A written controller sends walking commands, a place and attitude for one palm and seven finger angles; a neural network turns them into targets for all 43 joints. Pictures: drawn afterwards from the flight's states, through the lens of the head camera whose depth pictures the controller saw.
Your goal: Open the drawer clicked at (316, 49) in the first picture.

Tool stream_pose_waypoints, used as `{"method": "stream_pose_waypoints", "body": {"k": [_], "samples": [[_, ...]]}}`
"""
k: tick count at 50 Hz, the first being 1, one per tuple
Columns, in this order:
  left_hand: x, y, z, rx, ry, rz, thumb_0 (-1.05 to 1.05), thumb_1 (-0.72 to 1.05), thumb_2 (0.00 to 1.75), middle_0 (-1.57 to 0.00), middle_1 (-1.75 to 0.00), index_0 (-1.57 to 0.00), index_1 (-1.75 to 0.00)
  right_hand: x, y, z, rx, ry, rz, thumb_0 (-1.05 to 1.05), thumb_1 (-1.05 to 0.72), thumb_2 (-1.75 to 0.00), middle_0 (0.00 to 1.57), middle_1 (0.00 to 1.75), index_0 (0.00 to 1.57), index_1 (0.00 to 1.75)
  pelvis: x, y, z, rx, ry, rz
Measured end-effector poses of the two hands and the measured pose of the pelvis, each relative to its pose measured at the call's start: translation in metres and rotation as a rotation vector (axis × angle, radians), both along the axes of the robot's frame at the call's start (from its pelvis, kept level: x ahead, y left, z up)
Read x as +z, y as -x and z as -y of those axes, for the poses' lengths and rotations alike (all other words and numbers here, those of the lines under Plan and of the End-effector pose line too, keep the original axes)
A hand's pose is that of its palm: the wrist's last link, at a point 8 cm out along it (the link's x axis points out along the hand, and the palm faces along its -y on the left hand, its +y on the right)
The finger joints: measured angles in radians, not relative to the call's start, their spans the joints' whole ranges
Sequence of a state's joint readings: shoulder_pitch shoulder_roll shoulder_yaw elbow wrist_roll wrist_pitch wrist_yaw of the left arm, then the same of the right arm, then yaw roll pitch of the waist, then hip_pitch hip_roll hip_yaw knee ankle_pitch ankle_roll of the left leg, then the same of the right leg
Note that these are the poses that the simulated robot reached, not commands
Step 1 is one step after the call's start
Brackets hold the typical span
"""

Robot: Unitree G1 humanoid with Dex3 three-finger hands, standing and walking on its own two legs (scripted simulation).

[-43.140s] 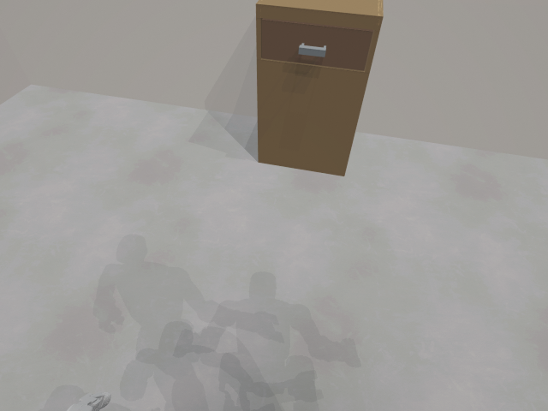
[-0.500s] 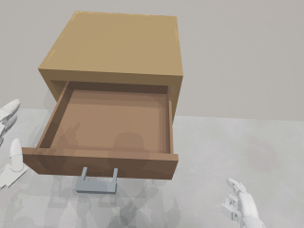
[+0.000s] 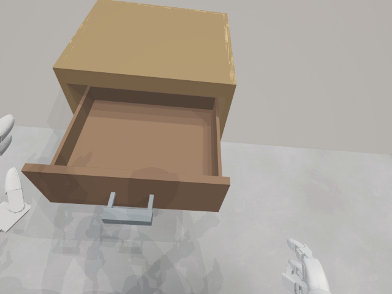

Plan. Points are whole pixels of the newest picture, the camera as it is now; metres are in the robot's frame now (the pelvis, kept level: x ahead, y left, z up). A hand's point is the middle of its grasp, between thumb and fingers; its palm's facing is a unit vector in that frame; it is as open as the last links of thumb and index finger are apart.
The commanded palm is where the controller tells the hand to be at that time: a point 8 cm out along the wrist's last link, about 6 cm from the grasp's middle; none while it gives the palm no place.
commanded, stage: step back with the hand held close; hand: left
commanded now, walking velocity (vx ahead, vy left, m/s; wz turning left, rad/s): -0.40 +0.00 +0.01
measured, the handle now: (130, 207) +0.31 +0.16 -0.08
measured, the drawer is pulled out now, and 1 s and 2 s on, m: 0.29 0.29 0.29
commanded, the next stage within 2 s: stop stepping back and stand still in 0.40 s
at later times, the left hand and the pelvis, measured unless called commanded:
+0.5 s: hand out of the picture +0.04 +0.18 +0.17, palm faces +0.32 -0.79 -0.52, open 7.4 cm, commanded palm -0.01 +0.21 +0.18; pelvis -0.14 -0.07 +0.01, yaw +0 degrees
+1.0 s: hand out of the picture -0.12 +0.16 +0.15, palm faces +0.42 -0.81 -0.41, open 7.4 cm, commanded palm -0.18 +0.20 +0.18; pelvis -0.30 -0.09 +0.00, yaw +3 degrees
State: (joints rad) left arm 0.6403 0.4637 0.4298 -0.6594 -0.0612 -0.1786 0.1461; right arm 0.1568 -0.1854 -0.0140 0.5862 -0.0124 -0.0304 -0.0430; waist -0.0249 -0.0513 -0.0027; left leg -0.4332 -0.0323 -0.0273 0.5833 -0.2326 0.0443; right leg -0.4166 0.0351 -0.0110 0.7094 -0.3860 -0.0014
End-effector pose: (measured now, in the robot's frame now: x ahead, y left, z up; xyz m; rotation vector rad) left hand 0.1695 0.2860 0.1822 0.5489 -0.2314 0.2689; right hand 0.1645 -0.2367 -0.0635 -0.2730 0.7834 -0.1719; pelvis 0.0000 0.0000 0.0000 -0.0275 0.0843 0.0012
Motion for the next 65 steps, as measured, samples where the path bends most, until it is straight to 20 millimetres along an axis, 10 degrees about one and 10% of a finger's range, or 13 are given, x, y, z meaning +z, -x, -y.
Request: {"method": "stream_pose_waypoints", "body": {"k": [9,18,32,41,46,54,65], "samples": [[0.004,0.028,0.044,-0.130,0.008,-0.031,0.02,0.89,0.90,-0.21,-0.30,-0.21,-0.30,-0.002,0.029,-0.006,0.041,-0.087,0.057,0.01,-0.90,-0.90,0.20,0.30,0.21,0.30,0.002,0.046,0.018,-0.060,-0.002,-0.038],[0.017,0.107,0.092,-0.181,-0.085,-0.077,0.02,0.88,0.90,-0.22,-0.30,-0.21,-0.30,-0.024,0.104,0.040,0.024,-0.130,0.027,0.01,-0.90,-0.90,0.21,0.30,0.21,0.30,-0.003,0.117,0.053,-0.021,0.036,0.013],[-0.026,0.209,0.079,0.076,0.128,-0.068,0.02,0.89,0.90,-0.21,-0.30,-0.21,-0.30,0.003,0.183,0.080,-0.006,0.013,0.025,0.02,-0.91,-0.90,0.20,0.30,0.20,0.29,0.000,0.204,0.069,0.045,-0.030,0.036],[0.032,0.289,0.093,0.005,-0.057,0.071,0.02,0.88,0.90,-0.22,-0.30,-0.21,-0.30,0.009,0.244,0.055,0.070,-0.100,0.124,0.01,-0.91,-0.90,0.20,0.30,0.20,0.30,0.003,0.254,0.078,0.033,-0.037,0.074],[0.018,0.320,0.085,0.096,-0.039,0.061,0.01,0.89,0.90,-0.21,-0.30,-0.21,-0.30,-0.019,0.281,0.056,0.078,-0.154,0.052,0.01,-0.90,-0.90,0.20,0.30,0.21,0.30,-0.004,0.283,0.085,0.060,-0.004,0.099],[-0.030,0.344,0.095,0.097,0.152,-0.048,0.02,0.89,0.90,-0.21,-0.30,-0.21,-0.30,-0.015,0.343,0.082,0.028,-0.044,-0.040,0.02,-0.90,-0.90,0.21,0.30,0.21,0.30,-0.001,0.312,0.086,0.042,-0.042,0.064],[0.029,0.353,0.093,-0.001,-0.047,0.103,0.02,0.88,0.90,-0.21,-0.30,-0.21,-0.30,-0.002,0.369,0.078,-0.017,-0.059,0.044,0.02,-0.91,-0.90,0.20,0.30,0.20,0.30,0.007,0.330,0.084,0.041,-0.019,0.072]]}}
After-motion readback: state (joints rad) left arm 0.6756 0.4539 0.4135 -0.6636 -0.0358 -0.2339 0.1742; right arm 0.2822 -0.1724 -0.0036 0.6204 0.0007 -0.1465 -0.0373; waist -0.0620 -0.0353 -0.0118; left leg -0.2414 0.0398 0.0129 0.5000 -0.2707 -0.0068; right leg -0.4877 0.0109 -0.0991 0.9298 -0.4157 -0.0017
